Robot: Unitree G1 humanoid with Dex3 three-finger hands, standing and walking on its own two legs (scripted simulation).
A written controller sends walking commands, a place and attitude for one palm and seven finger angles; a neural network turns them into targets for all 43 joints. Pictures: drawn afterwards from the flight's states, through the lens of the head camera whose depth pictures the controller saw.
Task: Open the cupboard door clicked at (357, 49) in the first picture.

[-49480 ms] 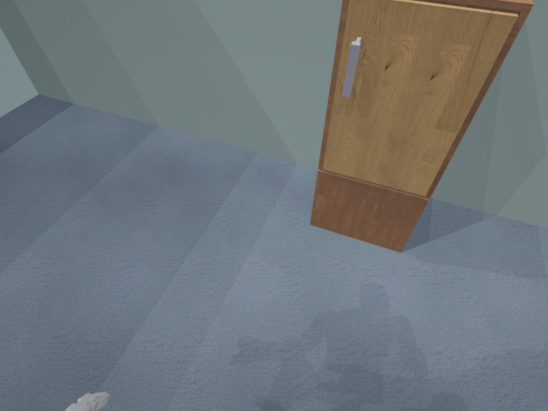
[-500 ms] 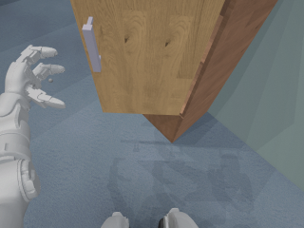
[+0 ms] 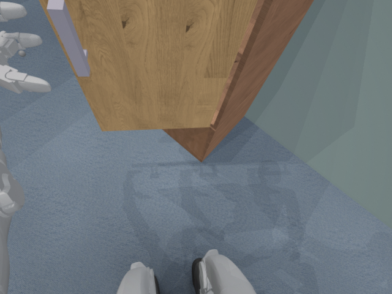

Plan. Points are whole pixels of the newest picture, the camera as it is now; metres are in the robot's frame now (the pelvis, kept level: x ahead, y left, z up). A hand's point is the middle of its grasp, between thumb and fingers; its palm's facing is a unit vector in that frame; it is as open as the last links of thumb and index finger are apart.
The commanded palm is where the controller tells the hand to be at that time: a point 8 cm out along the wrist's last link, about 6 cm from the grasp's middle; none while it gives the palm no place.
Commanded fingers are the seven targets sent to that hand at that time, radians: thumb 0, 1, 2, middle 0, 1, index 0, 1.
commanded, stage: move the hooked fingers beside the handle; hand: left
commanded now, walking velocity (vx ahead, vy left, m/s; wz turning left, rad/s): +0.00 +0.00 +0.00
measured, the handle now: (73, 35) +0.59 +0.16 +0.10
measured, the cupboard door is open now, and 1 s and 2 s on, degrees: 47 47 47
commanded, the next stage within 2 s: slide the fingers in behind the handle in 0.76 s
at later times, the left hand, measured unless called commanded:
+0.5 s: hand (19, 58) +0.54 +0.25 +0.09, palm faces -0.04 -1.00 +0.01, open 14.0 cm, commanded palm +0.52 +0.28 +0.09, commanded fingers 0.00 -0.50 0.30 -0.30 -1.20 -0.30 -1.20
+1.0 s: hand (24, 61) +0.53 +0.24 +0.10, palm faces -0.04 -1.00 +0.00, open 14.0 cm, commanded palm +0.52 +0.27 +0.09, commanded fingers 0.00 -0.50 0.30 -0.30 -1.20 -0.30 -1.20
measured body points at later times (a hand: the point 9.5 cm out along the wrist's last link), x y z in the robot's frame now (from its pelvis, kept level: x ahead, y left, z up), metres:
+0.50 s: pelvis +0.02 +0.01 +0.00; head +0.16 +0.04 +0.43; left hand +0.53 +0.30 +0.10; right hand +0.00 -0.26 -0.09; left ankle +0.00 +0.09 -0.68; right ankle +0.02 -0.12 -0.68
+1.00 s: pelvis +0.00 +0.00 +0.00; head +0.15 +0.04 +0.42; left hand +0.53 +0.29 +0.10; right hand -0.02 -0.26 -0.09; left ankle +0.00 +0.09 -0.68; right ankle +0.02 -0.12 -0.68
